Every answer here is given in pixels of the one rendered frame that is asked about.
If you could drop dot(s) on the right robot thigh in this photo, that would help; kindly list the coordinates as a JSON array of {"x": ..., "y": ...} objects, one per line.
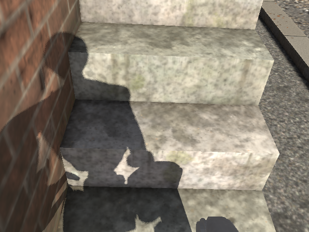
[{"x": 215, "y": 224}]

